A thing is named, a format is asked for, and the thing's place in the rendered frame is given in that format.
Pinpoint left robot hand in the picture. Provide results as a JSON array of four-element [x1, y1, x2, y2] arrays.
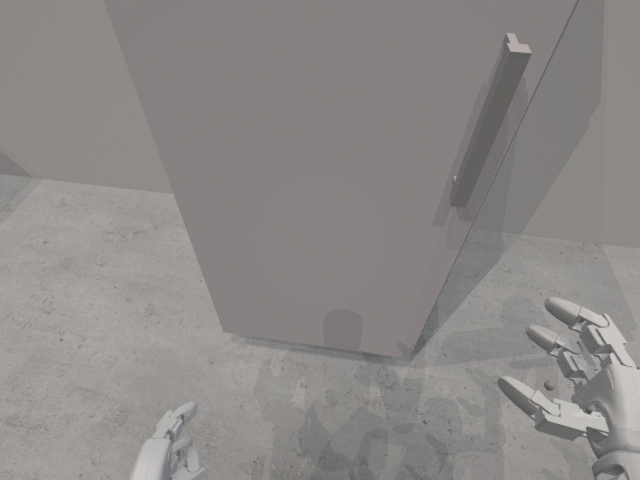
[[129, 401, 205, 480]]

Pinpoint fridge door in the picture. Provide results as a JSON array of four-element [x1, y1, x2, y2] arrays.
[[103, 0, 577, 359]]

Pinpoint right robot forearm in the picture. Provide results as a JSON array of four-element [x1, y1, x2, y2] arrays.
[[592, 450, 640, 480]]

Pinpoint right robot hand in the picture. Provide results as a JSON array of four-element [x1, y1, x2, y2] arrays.
[[497, 297, 640, 459]]

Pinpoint handle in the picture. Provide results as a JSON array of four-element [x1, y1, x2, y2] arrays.
[[449, 33, 532, 208]]

